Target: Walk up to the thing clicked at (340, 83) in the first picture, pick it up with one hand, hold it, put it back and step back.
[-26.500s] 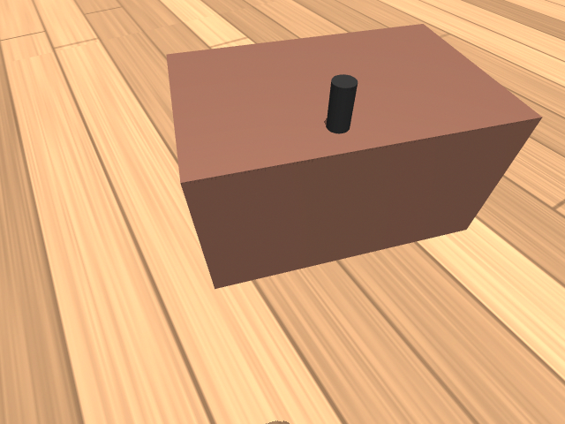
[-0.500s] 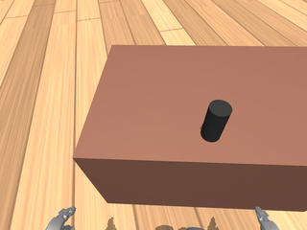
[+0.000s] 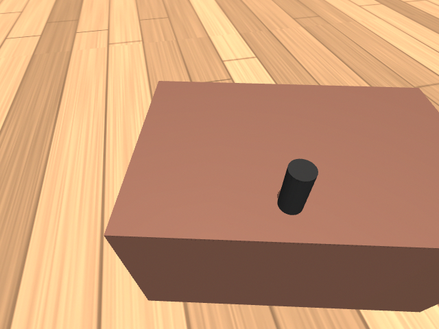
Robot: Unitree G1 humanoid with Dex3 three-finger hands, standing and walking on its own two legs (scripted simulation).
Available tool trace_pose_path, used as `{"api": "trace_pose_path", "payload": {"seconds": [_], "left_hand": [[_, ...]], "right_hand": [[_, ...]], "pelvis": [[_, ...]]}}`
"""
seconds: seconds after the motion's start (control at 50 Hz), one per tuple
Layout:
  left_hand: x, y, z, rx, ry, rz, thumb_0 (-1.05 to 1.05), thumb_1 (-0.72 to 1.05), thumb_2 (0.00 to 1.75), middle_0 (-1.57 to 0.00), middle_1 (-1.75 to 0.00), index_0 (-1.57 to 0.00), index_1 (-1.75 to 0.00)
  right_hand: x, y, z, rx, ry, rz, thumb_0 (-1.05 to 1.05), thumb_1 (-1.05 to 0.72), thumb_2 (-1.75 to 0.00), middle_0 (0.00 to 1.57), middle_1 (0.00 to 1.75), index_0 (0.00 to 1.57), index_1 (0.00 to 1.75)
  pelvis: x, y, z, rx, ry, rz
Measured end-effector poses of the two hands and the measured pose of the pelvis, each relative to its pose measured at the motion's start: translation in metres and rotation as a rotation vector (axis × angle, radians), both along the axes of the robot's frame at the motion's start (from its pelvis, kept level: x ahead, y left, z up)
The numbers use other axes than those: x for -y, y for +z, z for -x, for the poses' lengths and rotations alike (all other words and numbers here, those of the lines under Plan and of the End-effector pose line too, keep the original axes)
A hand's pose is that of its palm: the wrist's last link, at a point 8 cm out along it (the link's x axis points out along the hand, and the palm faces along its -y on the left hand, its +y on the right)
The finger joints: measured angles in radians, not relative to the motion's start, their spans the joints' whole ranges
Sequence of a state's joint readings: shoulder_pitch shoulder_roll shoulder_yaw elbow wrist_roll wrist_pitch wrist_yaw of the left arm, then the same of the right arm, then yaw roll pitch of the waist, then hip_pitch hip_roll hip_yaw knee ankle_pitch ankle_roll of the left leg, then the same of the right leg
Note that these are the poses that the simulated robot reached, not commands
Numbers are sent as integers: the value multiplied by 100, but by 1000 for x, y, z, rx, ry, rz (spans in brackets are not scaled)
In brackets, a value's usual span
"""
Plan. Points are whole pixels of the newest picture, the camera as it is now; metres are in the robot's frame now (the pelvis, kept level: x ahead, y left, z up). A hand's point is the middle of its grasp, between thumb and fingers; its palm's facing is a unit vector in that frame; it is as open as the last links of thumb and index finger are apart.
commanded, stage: stand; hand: right
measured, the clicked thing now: (296, 188) +0.48 -0.18 -0.10
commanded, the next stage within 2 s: none
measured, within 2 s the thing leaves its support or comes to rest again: neither
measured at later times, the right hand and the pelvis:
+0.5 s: hand out of the picture +0.04 -0.24 -0.16, palm faces -0.03 +0.94 -0.33, open 7.5 cm; pelvis -0.01 +0.00 +0.01, yaw -1 degrees
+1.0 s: hand out of the picture +0.05 -0.24 -0.15, palm faces -0.01 +0.94 -0.34, open 7.4 cm; pelvis +0.00 +0.01 +0.01, yaw -1 degrees
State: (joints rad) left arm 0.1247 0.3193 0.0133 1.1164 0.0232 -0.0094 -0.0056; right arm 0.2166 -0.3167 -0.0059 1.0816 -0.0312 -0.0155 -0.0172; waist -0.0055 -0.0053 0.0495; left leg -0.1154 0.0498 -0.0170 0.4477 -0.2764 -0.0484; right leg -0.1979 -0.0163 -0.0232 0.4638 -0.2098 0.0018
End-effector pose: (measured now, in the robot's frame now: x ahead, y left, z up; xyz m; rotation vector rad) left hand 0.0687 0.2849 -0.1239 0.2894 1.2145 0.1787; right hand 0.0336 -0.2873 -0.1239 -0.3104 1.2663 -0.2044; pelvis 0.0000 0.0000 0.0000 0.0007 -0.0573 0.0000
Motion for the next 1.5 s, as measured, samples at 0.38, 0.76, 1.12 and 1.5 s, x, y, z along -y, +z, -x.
{"api": "trace_pose_path", "payload": {"seconds": [0.38,0.76,1.12,1.5], "left_hand": [[-15,6,32,-66,27,-29,0,90,90,-20,-30,-20,-30],[-13,5,14,-55,-4,-16,0,90,90,-20,-30,-20,-30],[-20,9,-2,-42,-13,-27,0,90,90,-20,-30,-20,-30],[-19,10,-10,-38,-14,-29,0,90,90,-20,-30,-20,-30]], "right_hand": [[0,3,1,-7,4,-6,0,-85,-89,21,30,20,29],[1,6,-9,-9,-6,-1,0,-90,-90,21,30,20,30],[-2,7,-17,-9,-13,-2,0,-90,-90,21,30,20,30],[-2,8,-28,5,-12,-5,0,-90,-90,21,30,20,30]], "pelvis": [[-3,5,12,4,-6,-2],[-7,6,4,-4,-13,-1],[-10,7,-4,-13,-17,0],[-10,8,-9,-16,-18,-1]]}}
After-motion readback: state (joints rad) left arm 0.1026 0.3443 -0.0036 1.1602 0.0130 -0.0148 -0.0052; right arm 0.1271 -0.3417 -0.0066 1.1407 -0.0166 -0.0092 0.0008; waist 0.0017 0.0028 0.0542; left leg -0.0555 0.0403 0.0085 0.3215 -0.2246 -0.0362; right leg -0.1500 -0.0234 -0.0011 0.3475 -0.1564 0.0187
